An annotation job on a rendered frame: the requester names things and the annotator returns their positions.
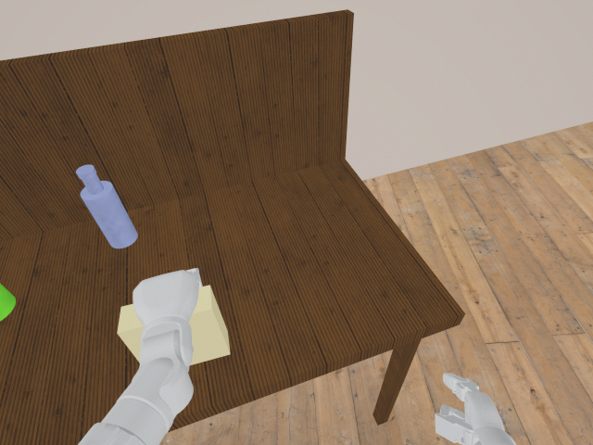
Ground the robot right hand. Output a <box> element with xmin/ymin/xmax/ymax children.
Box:
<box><xmin>435</xmin><ymin>373</ymin><xmax>505</xmax><ymax>445</ymax></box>

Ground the sponge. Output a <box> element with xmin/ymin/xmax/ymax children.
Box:
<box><xmin>117</xmin><ymin>285</ymin><xmax>231</xmax><ymax>365</ymax></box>

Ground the right robot forearm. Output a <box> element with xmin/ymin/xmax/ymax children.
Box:
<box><xmin>472</xmin><ymin>426</ymin><xmax>516</xmax><ymax>445</ymax></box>

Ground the left robot forearm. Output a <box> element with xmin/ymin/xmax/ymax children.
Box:
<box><xmin>78</xmin><ymin>317</ymin><xmax>194</xmax><ymax>445</ymax></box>

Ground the robot left hand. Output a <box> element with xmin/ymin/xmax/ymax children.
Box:
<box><xmin>132</xmin><ymin>268</ymin><xmax>203</xmax><ymax>351</ymax></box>

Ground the table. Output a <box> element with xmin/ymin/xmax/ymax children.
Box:
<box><xmin>0</xmin><ymin>9</ymin><xmax>465</xmax><ymax>445</ymax></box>

